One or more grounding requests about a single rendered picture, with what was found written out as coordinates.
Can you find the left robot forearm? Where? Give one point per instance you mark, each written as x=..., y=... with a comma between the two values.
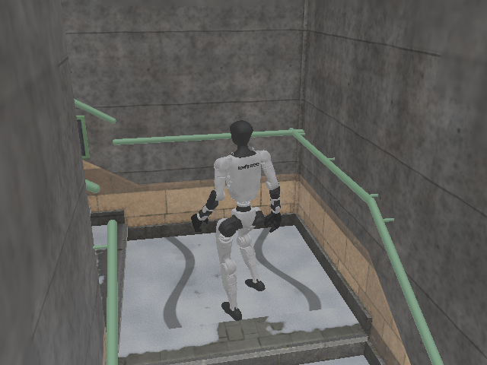
x=209, y=207

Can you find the humanoid robot torso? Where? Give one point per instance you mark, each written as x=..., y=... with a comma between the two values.
x=243, y=183

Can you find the left robot upper arm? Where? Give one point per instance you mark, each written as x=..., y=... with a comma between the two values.
x=221, y=166

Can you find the right robot foot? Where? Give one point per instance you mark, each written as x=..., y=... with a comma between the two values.
x=259, y=286

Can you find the right robot hand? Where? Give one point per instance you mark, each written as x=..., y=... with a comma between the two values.
x=270, y=220

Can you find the right robot upper arm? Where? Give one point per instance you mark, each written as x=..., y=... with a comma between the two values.
x=272, y=182

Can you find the right robot forearm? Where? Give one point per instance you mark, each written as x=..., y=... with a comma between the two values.
x=275, y=200

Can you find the left robot hand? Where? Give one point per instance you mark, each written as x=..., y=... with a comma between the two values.
x=197, y=223

